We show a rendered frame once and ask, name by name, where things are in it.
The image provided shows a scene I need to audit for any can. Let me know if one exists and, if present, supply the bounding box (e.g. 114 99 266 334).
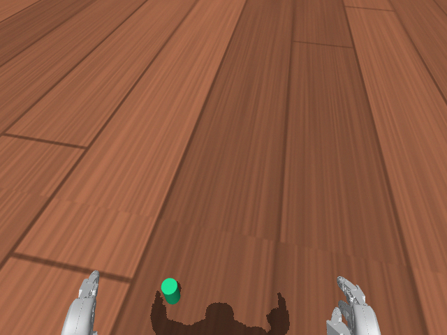
161 278 180 304

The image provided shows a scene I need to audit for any left robot hand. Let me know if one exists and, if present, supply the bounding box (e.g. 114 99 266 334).
61 270 100 335

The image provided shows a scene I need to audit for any right robot hand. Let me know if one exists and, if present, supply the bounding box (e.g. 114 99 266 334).
326 276 381 335

